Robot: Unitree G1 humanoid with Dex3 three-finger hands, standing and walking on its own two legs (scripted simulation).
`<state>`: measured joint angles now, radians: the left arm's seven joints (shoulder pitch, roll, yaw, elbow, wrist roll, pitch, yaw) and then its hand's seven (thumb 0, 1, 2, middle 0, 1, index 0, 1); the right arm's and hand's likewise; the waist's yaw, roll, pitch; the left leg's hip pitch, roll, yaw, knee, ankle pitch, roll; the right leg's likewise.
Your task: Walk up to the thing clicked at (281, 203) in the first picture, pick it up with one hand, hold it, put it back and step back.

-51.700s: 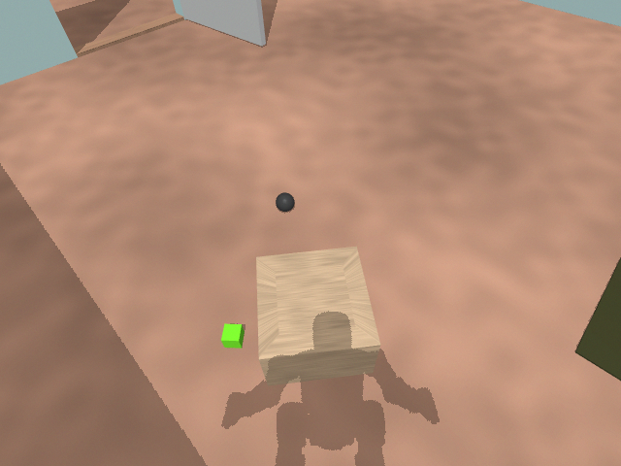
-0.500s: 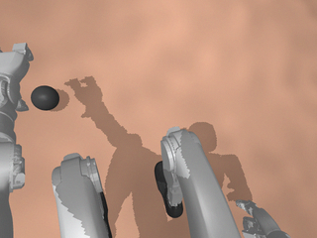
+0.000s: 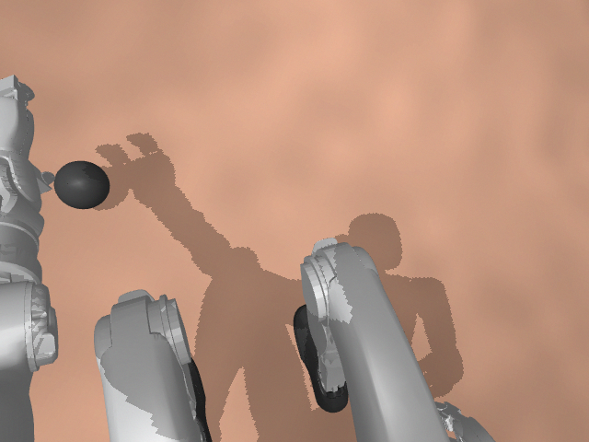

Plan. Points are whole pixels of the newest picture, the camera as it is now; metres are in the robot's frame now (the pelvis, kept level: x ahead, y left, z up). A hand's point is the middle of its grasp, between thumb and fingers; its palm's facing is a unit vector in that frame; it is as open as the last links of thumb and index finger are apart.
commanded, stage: home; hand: left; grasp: from above
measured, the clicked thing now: (82, 185) +0.53 +0.25 -0.31
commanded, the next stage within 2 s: none
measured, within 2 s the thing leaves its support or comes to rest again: neither
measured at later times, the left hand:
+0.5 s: hand out of the picture +0.31 +0.23 +0.07, palm faces -0.08 -0.86 -0.50, open 7.5 cm
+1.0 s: hand out of the picture +0.24 +0.20 +0.27, palm faces +0.18 -0.96 -0.21, open 7.4 cm
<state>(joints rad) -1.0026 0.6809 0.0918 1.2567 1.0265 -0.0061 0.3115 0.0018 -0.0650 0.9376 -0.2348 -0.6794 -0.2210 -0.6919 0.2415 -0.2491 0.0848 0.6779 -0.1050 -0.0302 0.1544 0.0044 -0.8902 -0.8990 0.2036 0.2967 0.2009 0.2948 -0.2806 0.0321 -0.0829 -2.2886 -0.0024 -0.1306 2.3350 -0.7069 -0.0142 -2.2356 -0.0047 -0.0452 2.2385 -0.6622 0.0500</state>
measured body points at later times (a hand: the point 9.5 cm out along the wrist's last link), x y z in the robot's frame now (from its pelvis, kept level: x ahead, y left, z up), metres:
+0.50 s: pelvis +0.00 -0.01 +0.18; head +0.14 +0.04 +0.60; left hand +0.31 +0.27 +0.10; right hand +0.21 -0.24 +0.08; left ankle +0.07 +0.13 -0.32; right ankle +0.10 -0.13 -0.32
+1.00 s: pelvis +0.06 +0.00 +0.34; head +0.11 +0.02 +0.79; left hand +0.23 +0.25 +0.29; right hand +0.23 -0.23 +0.26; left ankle +0.06 +0.13 -0.32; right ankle +0.10 -0.13 -0.32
